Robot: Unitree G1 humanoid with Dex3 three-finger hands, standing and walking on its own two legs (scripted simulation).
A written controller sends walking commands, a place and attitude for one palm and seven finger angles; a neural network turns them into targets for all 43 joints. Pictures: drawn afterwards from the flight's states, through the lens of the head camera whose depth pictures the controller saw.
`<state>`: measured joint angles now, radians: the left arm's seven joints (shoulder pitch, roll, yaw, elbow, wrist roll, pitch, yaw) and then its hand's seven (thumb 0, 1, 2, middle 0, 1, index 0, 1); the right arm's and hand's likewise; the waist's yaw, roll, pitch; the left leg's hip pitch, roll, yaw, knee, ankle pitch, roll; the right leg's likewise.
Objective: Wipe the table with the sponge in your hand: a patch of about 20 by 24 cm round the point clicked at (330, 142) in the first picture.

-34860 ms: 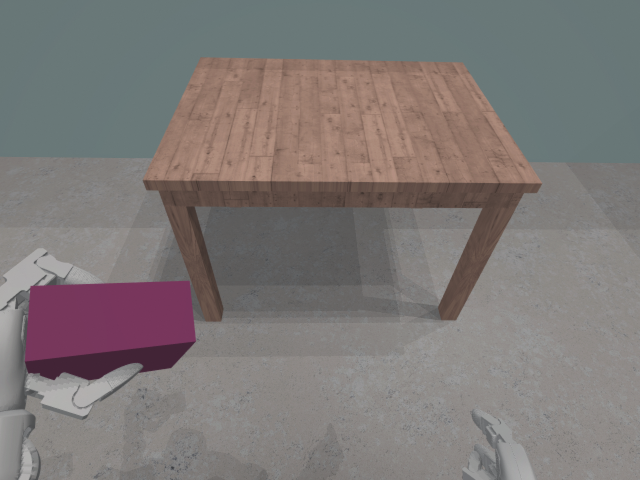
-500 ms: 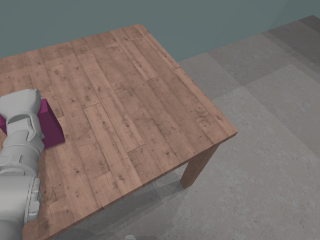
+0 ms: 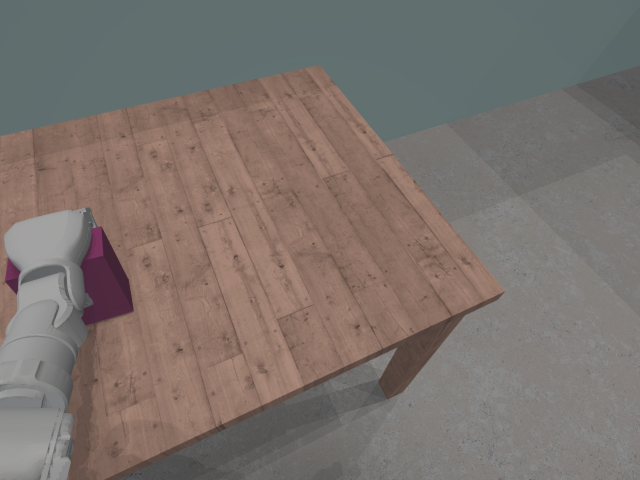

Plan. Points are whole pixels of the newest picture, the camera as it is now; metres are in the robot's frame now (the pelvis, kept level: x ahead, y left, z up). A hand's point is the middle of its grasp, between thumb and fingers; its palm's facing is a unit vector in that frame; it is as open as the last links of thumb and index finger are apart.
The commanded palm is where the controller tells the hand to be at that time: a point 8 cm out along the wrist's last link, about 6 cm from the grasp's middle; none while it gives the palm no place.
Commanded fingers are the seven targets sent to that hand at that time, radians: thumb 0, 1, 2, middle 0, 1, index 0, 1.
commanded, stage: wipe back along the first lane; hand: left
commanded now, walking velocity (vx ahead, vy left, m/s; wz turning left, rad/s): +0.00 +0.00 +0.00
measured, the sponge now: (82, 290) +0.36 +0.36 -0.04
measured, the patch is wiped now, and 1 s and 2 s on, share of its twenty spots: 1.00 1.00 1.00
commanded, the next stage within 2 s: lift the sponge slowly off the table in 1.50 s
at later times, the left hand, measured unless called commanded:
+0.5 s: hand (69, 288) +0.34 +0.35 +0.01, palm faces -0.09 -0.01 -1.00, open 10.3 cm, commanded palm +0.30 +0.32 +0.04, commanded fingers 0.00 0.10 1.30 -1.20 -1.60 -1.20 -1.60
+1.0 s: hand (66, 330) +0.28 +0.33 +0.01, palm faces -0.05 -0.04 -1.00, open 10.3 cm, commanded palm +0.24 +0.30 +0.04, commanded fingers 0.00 0.10 1.30 -1.20 -1.60 -1.20 -1.60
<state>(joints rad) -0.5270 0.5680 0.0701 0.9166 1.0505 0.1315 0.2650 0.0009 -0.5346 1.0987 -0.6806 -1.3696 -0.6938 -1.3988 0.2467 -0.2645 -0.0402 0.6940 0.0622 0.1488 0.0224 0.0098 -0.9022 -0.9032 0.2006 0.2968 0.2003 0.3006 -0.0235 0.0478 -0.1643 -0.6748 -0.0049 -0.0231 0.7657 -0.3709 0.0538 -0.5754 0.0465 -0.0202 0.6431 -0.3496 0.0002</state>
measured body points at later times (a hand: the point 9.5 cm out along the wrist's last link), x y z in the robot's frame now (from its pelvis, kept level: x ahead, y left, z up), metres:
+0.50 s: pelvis +0.00 +0.00 +0.00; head +0.05 +0.00 +0.45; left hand +0.34 +0.34 +0.06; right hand +0.11 -0.26 -0.12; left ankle -0.01 +0.08 -0.71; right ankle -0.03 -0.13 -0.71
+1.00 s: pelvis +0.00 +0.00 +0.01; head +0.02 +0.00 +0.46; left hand +0.28 +0.32 +0.07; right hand +0.19 -0.23 -0.10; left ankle -0.01 +0.08 -0.71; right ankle -0.03 -0.13 -0.71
